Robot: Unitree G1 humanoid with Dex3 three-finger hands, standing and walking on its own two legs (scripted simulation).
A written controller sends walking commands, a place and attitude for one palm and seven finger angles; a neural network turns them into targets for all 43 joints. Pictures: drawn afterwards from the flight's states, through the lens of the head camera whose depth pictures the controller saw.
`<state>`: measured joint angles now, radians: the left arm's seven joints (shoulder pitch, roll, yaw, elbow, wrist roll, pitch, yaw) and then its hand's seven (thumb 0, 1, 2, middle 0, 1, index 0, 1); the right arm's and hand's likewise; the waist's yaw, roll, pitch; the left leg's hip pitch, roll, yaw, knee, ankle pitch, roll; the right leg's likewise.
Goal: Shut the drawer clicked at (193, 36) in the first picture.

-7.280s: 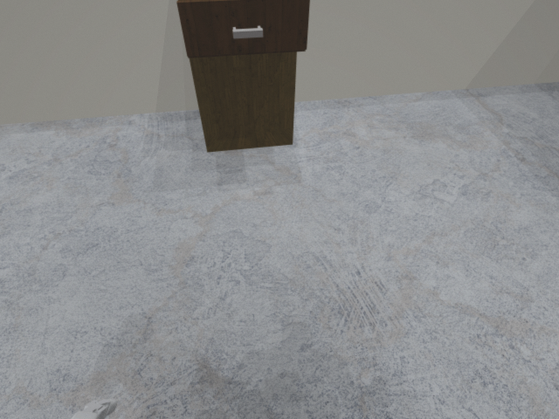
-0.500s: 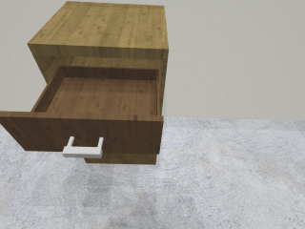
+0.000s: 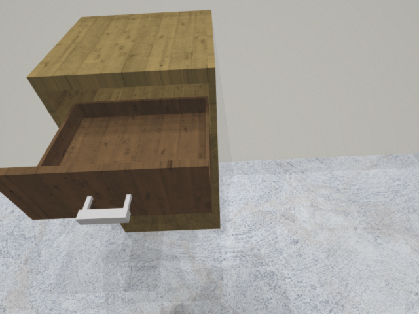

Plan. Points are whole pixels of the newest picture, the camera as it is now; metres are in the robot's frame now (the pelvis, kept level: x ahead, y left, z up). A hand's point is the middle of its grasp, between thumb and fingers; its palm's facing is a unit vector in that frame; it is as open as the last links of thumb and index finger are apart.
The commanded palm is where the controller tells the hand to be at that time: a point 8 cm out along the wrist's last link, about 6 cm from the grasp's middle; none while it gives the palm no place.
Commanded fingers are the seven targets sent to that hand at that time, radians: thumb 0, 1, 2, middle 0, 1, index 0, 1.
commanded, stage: look again from close up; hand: left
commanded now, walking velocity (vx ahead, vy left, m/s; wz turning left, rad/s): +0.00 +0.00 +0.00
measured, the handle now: (106, 207) +0.33 +0.25 +0.00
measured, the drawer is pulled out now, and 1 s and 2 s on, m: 0.30 0.30 0.30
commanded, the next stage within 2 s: shuffle to correct the standing spot in 0.16 s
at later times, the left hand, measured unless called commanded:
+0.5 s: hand out of the picture -0.01 +0.15 -0.18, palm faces +0.10 -0.98 -0.19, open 7.4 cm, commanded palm none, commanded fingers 0.00 0.90 0.90 -0.20 -0.30 -0.20 -0.30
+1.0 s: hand out of the picture +0.08 +0.18 -0.17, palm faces +0.06 -0.97 -0.25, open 7.3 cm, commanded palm none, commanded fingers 0.00 0.90 0.90 -0.20 -0.30 -0.20 -0.30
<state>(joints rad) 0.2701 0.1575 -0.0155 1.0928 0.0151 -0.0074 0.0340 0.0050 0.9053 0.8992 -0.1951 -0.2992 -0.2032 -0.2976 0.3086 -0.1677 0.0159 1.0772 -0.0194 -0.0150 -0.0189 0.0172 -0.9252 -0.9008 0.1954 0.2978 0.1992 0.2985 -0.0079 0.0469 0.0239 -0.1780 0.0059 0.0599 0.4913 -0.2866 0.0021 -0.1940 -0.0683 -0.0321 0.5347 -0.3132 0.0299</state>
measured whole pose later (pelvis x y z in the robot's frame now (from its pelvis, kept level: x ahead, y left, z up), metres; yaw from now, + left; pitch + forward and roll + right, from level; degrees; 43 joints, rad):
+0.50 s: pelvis +0.01 -0.02 +0.00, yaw +3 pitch -1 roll +0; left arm 0.31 0.15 0.02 1.08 0.03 0.00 0.02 0.01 0.90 0.90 -0.20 -0.30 -0.21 -0.30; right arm 0.29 -0.19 0.00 1.09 -0.02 0.02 -0.01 0.01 -0.91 -0.90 0.19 0.30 0.20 0.30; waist 0.02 0.00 0.04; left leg -0.23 0.05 0.05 0.56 -0.34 0.00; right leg -0.18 -0.04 -0.10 0.53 -0.34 -0.01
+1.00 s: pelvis +0.04 -0.01 +0.00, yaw +1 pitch +0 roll +2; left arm 0.21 0.17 0.02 1.04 0.01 0.00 0.05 0.01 0.92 0.90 -0.20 -0.30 -0.20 -0.30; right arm 0.25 -0.15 -0.01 1.08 -0.02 -0.01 -0.05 0.02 -0.94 -0.90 0.20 0.30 0.20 0.30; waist 0.00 -0.01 0.06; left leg -0.13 -0.01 0.09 0.45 -0.31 0.00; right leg -0.23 -0.03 -0.08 0.58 -0.33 -0.03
